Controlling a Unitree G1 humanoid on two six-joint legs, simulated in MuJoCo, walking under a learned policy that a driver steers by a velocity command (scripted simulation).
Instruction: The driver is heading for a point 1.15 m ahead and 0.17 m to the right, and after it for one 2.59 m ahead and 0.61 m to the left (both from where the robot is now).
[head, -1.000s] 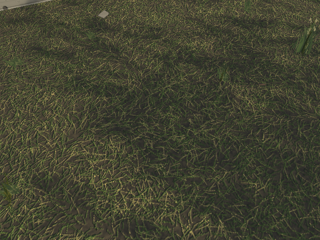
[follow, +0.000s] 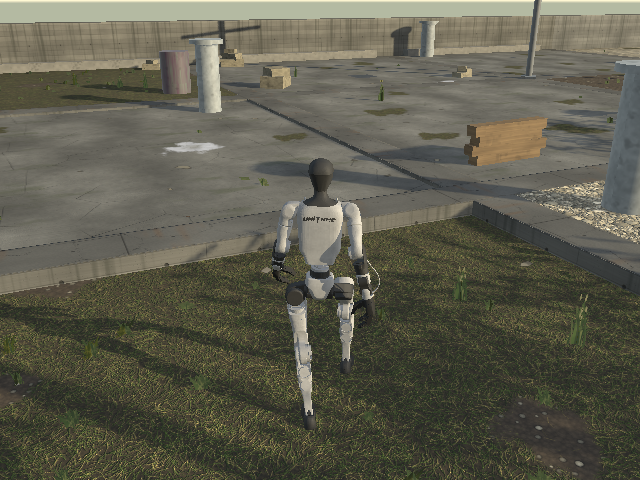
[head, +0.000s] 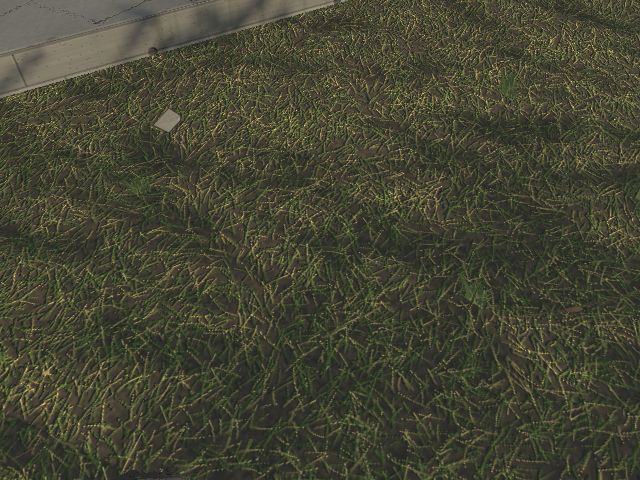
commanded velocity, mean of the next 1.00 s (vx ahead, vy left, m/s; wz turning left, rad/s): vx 1.00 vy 0.00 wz -0.10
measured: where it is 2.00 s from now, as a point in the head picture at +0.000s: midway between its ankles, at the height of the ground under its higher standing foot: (313, 72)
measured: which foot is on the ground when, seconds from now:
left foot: down 0.00-0.16, up 0.18-0.58, down 0.60-1.00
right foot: up 0.00-0.12, down 0.14-0.62, up 0.64-1.00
